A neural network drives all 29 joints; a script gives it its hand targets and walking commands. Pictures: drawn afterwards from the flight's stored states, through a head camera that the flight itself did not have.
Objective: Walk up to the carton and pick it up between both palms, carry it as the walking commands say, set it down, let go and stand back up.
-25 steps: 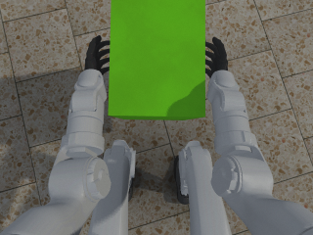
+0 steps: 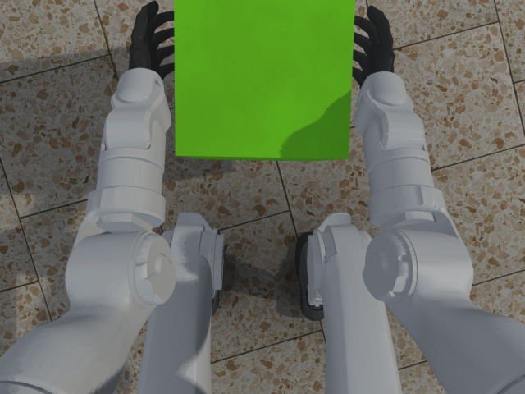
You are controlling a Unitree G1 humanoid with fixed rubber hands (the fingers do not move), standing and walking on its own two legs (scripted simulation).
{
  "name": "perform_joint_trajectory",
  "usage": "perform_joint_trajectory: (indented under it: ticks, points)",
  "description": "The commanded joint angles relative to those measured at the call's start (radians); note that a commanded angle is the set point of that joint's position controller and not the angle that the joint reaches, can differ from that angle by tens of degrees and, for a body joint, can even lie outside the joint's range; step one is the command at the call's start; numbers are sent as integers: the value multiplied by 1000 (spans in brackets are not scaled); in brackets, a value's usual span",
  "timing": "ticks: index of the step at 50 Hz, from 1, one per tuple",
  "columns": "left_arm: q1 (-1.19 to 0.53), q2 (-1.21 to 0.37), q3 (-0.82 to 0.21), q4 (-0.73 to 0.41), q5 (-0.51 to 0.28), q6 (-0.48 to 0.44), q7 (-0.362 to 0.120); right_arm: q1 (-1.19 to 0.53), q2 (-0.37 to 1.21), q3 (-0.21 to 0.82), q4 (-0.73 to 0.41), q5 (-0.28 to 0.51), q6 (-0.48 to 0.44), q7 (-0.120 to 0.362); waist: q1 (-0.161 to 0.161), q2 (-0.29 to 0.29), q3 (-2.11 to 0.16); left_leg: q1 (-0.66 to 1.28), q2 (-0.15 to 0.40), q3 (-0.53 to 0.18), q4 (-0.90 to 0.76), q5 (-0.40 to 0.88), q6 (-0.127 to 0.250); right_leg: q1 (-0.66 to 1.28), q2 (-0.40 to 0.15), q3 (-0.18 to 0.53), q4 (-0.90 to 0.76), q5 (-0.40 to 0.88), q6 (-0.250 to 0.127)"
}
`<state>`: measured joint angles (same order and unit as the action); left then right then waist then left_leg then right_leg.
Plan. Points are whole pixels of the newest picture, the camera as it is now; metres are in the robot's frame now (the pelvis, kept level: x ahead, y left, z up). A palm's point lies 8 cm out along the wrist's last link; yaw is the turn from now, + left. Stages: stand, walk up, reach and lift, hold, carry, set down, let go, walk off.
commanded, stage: set down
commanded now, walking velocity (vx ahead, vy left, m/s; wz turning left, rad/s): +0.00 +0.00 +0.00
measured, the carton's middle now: (261, 66) +0.54 +0.01 -0.19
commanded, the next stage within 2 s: none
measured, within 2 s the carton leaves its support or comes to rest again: rests again in 1.16 s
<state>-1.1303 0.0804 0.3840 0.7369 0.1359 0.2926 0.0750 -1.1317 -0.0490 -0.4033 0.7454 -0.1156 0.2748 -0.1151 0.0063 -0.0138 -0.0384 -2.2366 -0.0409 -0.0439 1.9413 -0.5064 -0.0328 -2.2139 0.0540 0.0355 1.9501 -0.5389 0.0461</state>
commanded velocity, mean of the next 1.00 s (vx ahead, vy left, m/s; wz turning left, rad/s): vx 0.00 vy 0.00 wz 0.00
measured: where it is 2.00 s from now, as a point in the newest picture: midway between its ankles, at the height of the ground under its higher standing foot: (259, 289)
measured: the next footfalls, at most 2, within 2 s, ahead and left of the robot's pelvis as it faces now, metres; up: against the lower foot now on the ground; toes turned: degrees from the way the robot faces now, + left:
none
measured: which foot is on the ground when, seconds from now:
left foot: down 0.00-1.00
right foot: down 0.00-1.00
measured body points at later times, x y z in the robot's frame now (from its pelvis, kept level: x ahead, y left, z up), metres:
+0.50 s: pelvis +0.00 +0.00 -0.05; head +0.35 +0.02 +0.23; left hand +0.54 +0.17 -0.21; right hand +0.54 -0.13 -0.20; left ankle +0.11 +0.12 -0.40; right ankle +0.11 -0.13 -0.40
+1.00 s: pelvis +0.00 +0.00 -0.06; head +0.35 +0.01 +0.22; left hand +0.54 +0.17 -0.22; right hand +0.54 -0.13 -0.22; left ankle +0.11 +0.12 -0.40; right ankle +0.11 -0.13 -0.40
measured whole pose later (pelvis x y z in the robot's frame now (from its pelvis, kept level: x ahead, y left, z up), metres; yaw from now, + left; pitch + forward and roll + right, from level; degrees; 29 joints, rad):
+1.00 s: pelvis +0.00 +0.00 -0.06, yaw +0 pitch +41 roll -1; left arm -1.33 0.22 0.28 0.96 0.02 0.21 0.09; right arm -1.33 -0.16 -0.30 0.94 -0.01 0.20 -0.15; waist 0.02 -0.01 0.19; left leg -2.34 -0.04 -0.05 2.15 -0.54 -0.04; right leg -2.32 0.08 0.04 2.16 -0.57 0.06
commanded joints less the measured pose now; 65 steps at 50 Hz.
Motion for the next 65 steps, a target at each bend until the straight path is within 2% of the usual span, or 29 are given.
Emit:
perform_joint_trajectory:
  ticks: [1, 21, 28, 35, 43, 48, 65]
  points:
    - [-648, -924, -491, -41, -137, -41, -239, -659, 928, 501, -35, 135, -34, 257, 7, 27, -1145, 652, -104, 109, -134, 268, 0, 556, 110, -113, -134, 252, -10]
    - [-760, -809, -490, 9, -191, -88, -235, -773, 808, 502, 4, 195, -83, 252, 9, 28, -1080, 603, -78, 109, 6, 299, 2, 479, 91, -122, 5, 274, -8]
    - [-779, -841, -538, -23, -252, -103, -234, -816, 825, 557, -60, 242, -101, 239, 6, 19, -1188, 643, -82, 113, 52, 378, 4, 538, 92, -123, 44, 350, -7]
    - [-753, -807, -481, 47, -213, -101, -246, -783, 823, 513, 19, 213, -94, 247, 17, 11, -1026, 558, -78, 111, 52, 315, 9, 459, 93, -120, 44, 294, -5]
    - [-792, -780, -451, 64, -214, -115, -257, -813, 802, 485, 34, 202, -107, 241, 17, -3, -983, 512, -73, 110, 62, 280, 14, 456, 91, -114, 48, 267, -13]
    - [-791, -761, -438, 81, -209, -124, -259, -807, 796, 469, 58, 198, -112, 242, 24, 3, -935, 492, -72, 109, 66, 276, 15, 440, 94, -110, 54, 266, -14]
    - [-774, -728, -432, 113, -222, -158, -254, -758, 771, 440, 105, 188, -137, 247, 17, 10, -853, 485, -74, 99, 93, 321, 13, 403, 92, -106, 90, 308, -17]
